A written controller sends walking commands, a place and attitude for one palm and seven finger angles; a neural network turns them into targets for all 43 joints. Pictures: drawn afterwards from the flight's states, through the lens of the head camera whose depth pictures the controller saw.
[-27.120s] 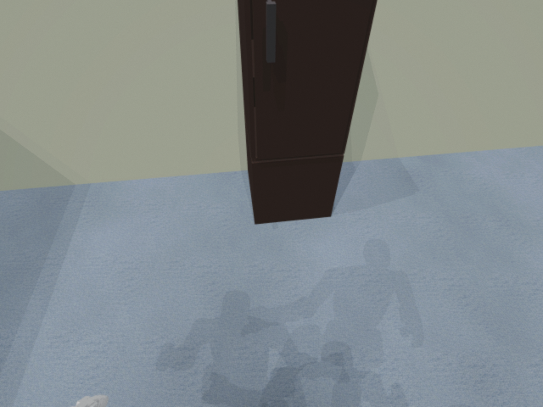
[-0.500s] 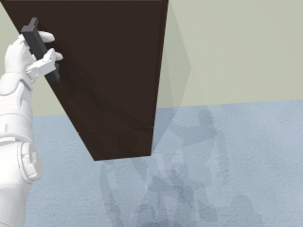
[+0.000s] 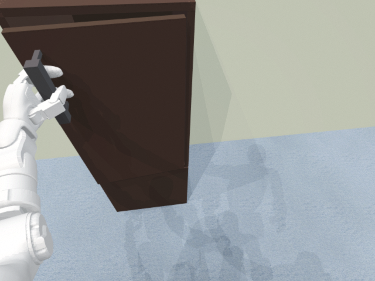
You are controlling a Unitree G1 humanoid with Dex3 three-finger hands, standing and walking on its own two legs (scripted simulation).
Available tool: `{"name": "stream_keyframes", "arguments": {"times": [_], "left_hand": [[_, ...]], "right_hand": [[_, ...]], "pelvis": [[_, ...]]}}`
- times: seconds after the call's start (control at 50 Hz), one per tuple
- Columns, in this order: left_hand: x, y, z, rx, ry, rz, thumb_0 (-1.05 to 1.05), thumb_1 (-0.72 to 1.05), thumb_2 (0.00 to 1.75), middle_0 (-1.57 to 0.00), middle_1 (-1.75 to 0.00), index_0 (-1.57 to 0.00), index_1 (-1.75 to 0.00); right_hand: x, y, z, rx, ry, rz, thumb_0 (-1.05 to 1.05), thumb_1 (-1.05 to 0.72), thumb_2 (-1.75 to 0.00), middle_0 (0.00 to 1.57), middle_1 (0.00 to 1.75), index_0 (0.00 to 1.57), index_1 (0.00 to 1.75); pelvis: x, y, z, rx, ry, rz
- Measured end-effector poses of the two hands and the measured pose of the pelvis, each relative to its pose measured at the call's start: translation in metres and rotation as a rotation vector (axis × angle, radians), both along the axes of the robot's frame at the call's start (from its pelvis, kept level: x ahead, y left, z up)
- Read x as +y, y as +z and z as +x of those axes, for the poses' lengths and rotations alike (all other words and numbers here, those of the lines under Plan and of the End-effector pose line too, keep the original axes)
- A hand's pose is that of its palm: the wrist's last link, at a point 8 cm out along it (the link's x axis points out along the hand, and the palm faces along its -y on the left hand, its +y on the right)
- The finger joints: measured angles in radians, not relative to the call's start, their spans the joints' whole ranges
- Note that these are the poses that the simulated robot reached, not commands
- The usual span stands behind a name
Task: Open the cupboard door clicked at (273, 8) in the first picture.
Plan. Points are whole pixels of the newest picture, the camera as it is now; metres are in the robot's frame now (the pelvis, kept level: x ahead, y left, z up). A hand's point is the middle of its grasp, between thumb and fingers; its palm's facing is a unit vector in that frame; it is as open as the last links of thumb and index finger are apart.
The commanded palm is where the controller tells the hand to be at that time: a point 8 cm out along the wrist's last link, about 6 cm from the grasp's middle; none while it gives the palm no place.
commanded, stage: pull the door open along its arc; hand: left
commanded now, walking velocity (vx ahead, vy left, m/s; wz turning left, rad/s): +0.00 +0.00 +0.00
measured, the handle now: (52, 88) +0.49 +0.27 +0.15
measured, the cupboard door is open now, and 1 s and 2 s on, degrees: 5 39 41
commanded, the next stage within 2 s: open thumb and fingers to let go in 1.16 s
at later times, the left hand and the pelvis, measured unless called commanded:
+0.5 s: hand (59, 111) +0.42 +0.23 +0.16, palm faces +0.09 -1.00 +0.00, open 6.0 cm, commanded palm +0.37 +0.27 +0.15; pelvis -0.01 -0.01 +0.00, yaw +2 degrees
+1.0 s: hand (102, 158) +0.31 +0.13 +0.16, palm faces +0.42 -0.91 +0.06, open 6.5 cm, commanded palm +0.25 +0.16 +0.15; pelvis +0.01 -0.01 +0.01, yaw +2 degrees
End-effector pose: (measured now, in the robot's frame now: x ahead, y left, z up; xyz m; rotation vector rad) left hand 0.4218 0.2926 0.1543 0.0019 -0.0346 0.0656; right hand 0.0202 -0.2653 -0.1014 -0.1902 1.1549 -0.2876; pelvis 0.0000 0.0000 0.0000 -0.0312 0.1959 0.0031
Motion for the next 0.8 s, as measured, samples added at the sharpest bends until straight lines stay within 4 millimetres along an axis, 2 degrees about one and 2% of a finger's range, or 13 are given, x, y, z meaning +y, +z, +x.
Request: {"name": "stream_keyframes", "arguments": {"times": [0.12, 0.2, 0.26, 0.36, 0.56, 0.62, 0.7, 0.8], "left_hand": [[-0.007, 0.0, -0.023, 0.0, -0.011, -0.013, 0.0, 0.7, 0.73, -0.36, -1.35, -0.35, -1.35], [-0.008, 0.002, -0.024, 0.025, 0.013, -0.015, 0.0, 0.69, 0.75, -0.34, -1.36, -0.36, -1.35], [-0.009, 0.002, -0.024, 0.033, 0.026, -0.013, 0.0, 0.68, 0.77, -0.35, -1.36, -0.37, -1.35], [-0.01, 0.002, -0.025, 0.033, 0.032, -0.01, 0.0, 0.68, 0.79, -0.35, -1.36, -0.36, -1.35], [-0.013, 0.001, -0.035, 0.006, 0.017, 0.003, 0.0, 0.69, 0.75, -0.35, -1.35, -0.33, -1.35], [-0.019, -0.002, -0.045, -0.021, 0.113, -0.062, 0.02, 0.67, 0.74, -0.35, -1.35, -0.34, -1.35], [-0.037, -0.003, -0.062, -0.045, 0.284, -0.091, 0.02, 0.69, 0.76, -0.32, -1.35, -0.34, -1.31], [-0.065, -0.002, -0.094, -0.032, 0.418, -0.073, 0.01, 0.7, 0.77, -0.33, -1.35, -0.31, -1.3]], "right_hand": [[0.005, 0.004, 0.044, -0.117, 0.052, 0.016, 0.01, -0.91, -0.9, 0.2, 0.3, 0.2, 0.3], [0.007, 0.007, 0.07, -0.169, 0.114, 0.006, 0.01, -0.91, -0.9, 0.2, 0.3, 0.2, 0.3], [0.008, 0.009, 0.08, -0.196, 0.144, 0.001, 0.01, -0.91, -0.9, 0.2, 0.3, 0.2, 0.3], [0.007, 0.009, 0.079, -0.203, 0.156, -0.002, 0.01, -0.91, -0.9, 0.2, 0.3, 0.2, 0.3], [0.0, 0.001, 0.037, -0.127, 0.083, 0.01, 0.01, -0.91, -0.9, 0.2, 0.3, 0.2, 0.3], [0.001, 0.0, 0.031, -0.115, 0.08, 0.02, 0.01, -0.91, -0.9, 0.2, 0.3, 0.2, 0.3], [0.008, -0.002, 0.04, -0.13, 0.095, 0.052, 0.01, -0.91, -0.9, 0.2, 0.3, 0.2, 0.3], [0.023, 0.002, 0.076, -0.208, 0.13, 0.093, 0.01, -0.91, -0.9, 0.2, 0.3, 0.2, 0.3]], "pelvis": [[-0.001, 0.002, 0.002, -0.036, 0.012, 0.004], [-0.003, 0.001, -0.003, -0.045, 0.038, 0.005], [-0.005, 0.0, -0.007, -0.046, 0.047, 0.006], [-0.007, -0.001, -0.013, -0.046, 0.052, 0.007], [-0.007, 0.001, -0.013, -0.061, 0.027, 0.01], [-0.006, 0.002, -0.012, -0.066, 0.018, 0.01], [-0.005, 0.004, -0.01, -0.072, 0.014, 0.012], [-0.004, 0.008, -0.005, -0.099, 0.008, 0.017]]}}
